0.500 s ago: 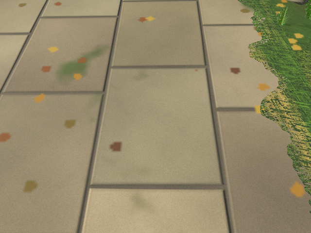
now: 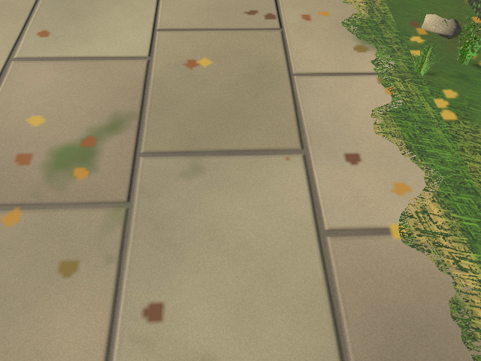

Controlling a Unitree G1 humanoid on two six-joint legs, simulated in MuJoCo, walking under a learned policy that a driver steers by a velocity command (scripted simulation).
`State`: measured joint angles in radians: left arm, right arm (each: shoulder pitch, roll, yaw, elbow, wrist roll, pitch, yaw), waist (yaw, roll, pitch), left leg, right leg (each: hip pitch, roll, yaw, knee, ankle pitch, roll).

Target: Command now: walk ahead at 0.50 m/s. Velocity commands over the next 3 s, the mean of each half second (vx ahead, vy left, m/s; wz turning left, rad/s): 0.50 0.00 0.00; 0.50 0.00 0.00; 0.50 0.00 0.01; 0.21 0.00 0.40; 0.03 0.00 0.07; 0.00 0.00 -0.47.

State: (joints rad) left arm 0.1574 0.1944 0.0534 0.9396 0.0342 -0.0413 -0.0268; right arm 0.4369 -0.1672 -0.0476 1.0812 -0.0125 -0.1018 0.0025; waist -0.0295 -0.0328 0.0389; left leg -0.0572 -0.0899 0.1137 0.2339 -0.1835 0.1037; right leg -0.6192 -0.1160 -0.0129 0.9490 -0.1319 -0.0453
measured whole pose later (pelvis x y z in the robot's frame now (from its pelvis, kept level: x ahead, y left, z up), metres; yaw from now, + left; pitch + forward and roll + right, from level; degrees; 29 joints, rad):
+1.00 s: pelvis +0.56 +0.00 -0.01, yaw +0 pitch +0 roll +0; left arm 0.29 0.21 0.06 0.99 0.03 -0.07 -0.01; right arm 0.25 -0.21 -0.06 1.00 -0.02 -0.09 0.01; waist 0.01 -0.03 0.05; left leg -0.23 -0.06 0.12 0.39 -0.16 0.10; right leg -0.42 -0.04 0.00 1.14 -0.30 -0.08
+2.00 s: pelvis +0.99 -0.02 -0.02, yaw +15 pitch +0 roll -1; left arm 0.23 0.21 0.06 0.91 0.01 -0.01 0.04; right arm 0.16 -0.21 -0.07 0.87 -0.01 -0.01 0.00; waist -0.01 -0.02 0.09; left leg -0.40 -0.07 0.07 0.59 -0.20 0.12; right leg -0.38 -0.02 -0.10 1.16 -0.53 0.00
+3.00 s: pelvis +0.98 -0.02 +0.00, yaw -3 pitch +0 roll -2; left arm 0.20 0.32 0.10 0.81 0.02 0.07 -0.03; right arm 0.21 -0.24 -0.03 0.77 -0.02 0.00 -0.04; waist 0.00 -0.05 0.05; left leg -0.18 0.00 0.05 0.39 -0.22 0.04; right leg -0.44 0.07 0.08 1.04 -0.42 0.04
